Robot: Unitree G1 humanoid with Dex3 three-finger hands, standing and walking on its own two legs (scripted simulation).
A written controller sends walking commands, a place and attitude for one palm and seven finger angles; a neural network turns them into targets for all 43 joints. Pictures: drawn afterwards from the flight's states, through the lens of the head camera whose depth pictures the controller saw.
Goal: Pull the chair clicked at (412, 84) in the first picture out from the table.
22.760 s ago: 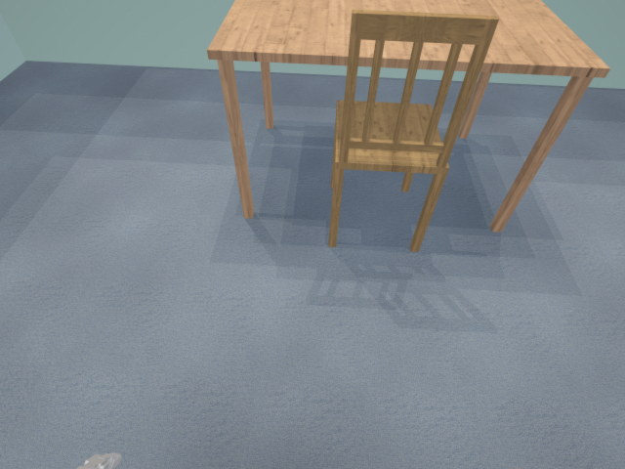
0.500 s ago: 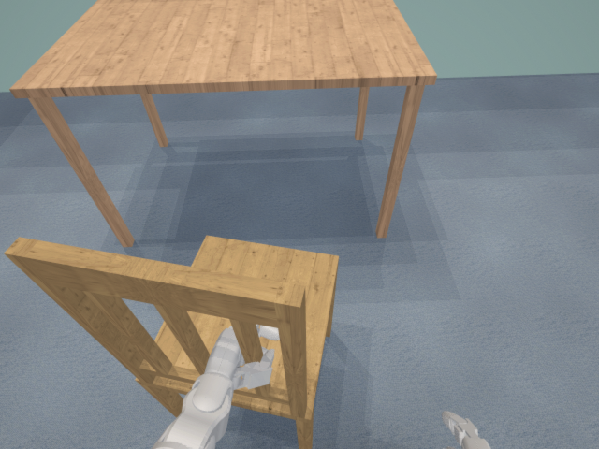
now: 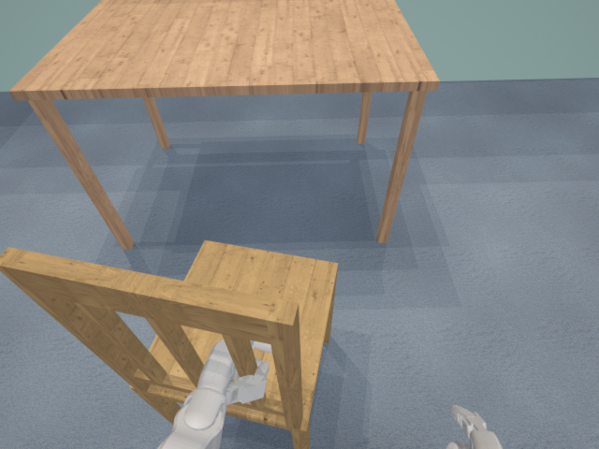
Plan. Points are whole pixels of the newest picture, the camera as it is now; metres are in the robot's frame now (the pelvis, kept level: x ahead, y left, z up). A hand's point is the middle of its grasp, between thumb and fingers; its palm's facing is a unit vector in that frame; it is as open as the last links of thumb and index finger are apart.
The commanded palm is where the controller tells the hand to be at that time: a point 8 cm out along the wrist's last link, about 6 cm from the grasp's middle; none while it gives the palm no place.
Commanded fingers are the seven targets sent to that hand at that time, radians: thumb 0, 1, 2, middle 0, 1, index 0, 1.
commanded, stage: open the thumb and straighten the fingers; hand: left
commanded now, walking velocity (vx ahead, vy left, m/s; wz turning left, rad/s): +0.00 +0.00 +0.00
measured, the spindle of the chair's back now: (187, 357) +0.27 +0.19 -0.08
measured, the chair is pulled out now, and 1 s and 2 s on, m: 0.63 0.63 0.63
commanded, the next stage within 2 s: draw the fingers out of the gap in 0.76 s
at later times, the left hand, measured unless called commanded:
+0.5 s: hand (251, 379) +0.23 +0.09 -0.07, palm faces -0.15 -0.98 -0.09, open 13.6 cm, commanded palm +0.22 +0.14 -0.05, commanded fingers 0.00 -0.55 0.20 -0.12 -0.36 -0.12 -0.36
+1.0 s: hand (239, 396) +0.21 +0.10 -0.08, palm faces -0.12 -0.99 -0.10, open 17.4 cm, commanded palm +0.19 +0.15 -0.05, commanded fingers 0.00 -0.55 0.20 0.00 0.00 0.00 0.00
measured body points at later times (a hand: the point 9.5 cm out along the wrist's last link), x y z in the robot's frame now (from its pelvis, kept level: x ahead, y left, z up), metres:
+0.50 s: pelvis +0.00 +0.00 -0.04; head +0.03 -0.02 +0.41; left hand +0.24 +0.14 -0.06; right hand +0.17 -0.24 -0.13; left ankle -0.01 +0.14 -0.74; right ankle +0.02 -0.12 -0.74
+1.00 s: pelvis +0.02 +0.01 -0.05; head +0.06 +0.00 +0.39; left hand +0.21 +0.16 -0.07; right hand +0.19 -0.23 -0.13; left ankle -0.01 +0.14 -0.74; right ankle +0.02 -0.12 -0.74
